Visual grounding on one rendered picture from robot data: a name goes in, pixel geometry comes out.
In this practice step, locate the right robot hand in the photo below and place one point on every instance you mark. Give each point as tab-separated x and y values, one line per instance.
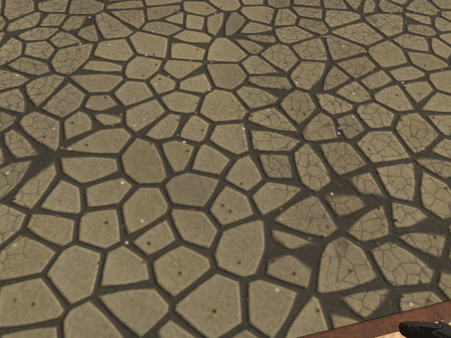
417	329

